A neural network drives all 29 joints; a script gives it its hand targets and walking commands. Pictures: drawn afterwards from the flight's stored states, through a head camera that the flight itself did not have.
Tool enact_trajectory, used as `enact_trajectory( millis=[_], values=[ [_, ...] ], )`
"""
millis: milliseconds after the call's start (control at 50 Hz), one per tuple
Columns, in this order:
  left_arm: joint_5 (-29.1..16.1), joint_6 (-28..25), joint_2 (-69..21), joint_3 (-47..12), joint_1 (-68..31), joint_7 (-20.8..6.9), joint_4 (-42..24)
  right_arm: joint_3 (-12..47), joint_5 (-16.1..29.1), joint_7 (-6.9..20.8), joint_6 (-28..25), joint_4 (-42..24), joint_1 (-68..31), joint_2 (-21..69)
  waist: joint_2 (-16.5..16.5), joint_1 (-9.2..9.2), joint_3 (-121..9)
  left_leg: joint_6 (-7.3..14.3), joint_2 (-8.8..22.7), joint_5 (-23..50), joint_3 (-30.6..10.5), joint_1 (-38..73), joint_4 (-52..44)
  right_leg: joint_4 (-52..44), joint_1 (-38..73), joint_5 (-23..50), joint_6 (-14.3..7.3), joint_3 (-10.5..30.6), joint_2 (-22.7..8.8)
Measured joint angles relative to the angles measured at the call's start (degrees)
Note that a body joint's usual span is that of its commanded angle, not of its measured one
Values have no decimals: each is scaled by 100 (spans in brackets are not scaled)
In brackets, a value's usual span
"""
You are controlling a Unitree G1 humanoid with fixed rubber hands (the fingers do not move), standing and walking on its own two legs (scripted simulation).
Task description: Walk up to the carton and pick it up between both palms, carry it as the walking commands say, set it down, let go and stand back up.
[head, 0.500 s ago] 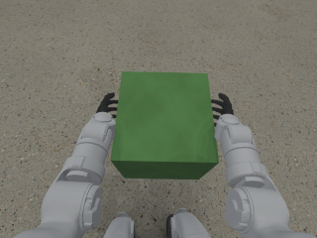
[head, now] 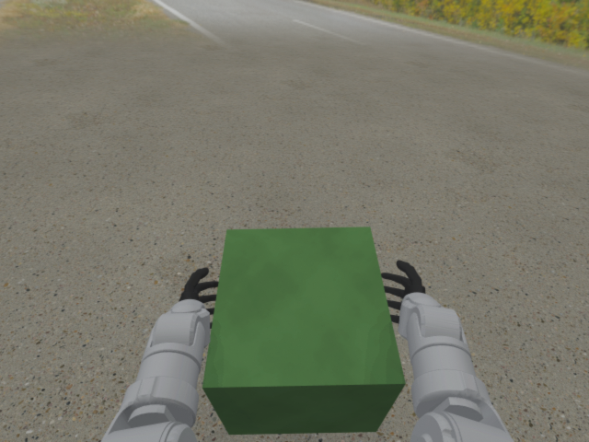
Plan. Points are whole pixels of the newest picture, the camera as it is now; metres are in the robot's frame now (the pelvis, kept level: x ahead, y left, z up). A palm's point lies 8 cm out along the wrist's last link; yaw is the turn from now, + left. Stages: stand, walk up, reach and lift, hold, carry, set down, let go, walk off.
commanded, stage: reach and lift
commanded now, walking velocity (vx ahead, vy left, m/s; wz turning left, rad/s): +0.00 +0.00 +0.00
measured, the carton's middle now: (300, 329) +0.36 -0.06 -0.03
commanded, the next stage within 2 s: hold in 1.68 s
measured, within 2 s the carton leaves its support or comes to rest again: neither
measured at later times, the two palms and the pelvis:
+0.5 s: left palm (168, 324) +0.33 +0.14 +0.06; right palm (393, 301) +0.32 -0.19 +0.07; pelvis +0.03 -0.01 +0.01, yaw -1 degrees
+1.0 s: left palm (165, 332) +0.32 +0.15 +0.05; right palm (390, 301) +0.32 -0.18 +0.07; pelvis +0.03 -0.01 +0.01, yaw -1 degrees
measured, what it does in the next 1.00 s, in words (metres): stands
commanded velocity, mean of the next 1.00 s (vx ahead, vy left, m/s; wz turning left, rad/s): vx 0.00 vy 0.00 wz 0.00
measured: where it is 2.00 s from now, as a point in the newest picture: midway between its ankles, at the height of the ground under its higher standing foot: outside the picture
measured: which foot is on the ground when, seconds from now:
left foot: down 0.00-1.00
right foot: down 0.00-1.00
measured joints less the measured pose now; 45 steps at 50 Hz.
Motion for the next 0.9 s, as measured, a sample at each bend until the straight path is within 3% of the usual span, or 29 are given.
enact_trajectory(
  millis=[60,160,340,500,900],
  values=[
    [6,104,-119,1,184,-11,-294,103,1,109,113,-321,235,2,1,13,2,0,3,49,11,168,-207,-133,127,17,7,11,0],
    [50,219,-213,1,364,-86,-639,387,1,110,265,-795,539,27,1,212,2,0,11,122,66,375,-498,-239,226,17,16,69,0],
    [71,382,-223,1,797,-94,-1150,512,1,144,348,-1012,752,218,0,544,2,0,14,188,66,703,-815,-442,499,21,16,72,0],
    [37,425,-246,0,1161,-173,-1481,577,-2,476,349,-1130,964,226,-1,492,4,0,11,188,68,877,-899,-626,721,71,16,73,0],
    [197,496,-377,0,1269,-180,-1605,578,-2,405,349,-1168,1001,226,-1,634,29,-1,11,192,84,885,-899,-644,731,91,17,91,0]
  ],
)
